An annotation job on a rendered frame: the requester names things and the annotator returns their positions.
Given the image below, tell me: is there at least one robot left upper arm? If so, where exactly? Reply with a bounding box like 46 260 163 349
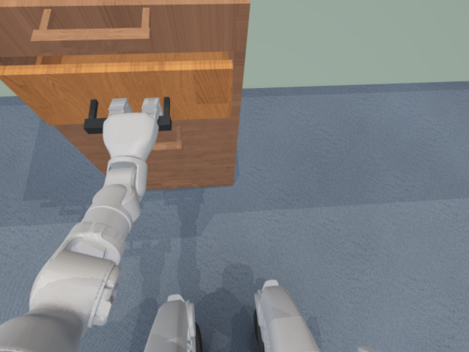
0 249 122 352

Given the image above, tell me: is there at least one handle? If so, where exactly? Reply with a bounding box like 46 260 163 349
84 97 171 134
31 28 153 53
150 142 183 154

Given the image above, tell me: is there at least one robot left forearm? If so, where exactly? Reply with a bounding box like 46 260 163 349
29 155 148 310

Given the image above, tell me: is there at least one robot left hand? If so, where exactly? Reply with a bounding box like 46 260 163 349
103 98 163 162

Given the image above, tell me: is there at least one cabinet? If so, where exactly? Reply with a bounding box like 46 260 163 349
0 0 251 190

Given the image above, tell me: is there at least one drawer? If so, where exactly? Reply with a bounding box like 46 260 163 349
0 51 233 125

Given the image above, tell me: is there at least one right robot shin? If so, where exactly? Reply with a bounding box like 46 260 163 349
260 279 288 352

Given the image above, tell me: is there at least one robot right thigh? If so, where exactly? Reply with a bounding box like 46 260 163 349
254 285 320 352

